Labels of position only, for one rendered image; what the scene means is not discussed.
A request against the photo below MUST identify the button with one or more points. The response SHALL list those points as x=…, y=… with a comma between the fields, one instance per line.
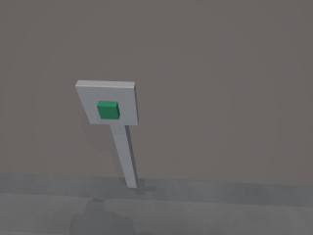
x=108, y=109

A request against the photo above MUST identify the panel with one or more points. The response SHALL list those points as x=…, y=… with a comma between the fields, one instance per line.
x=124, y=93

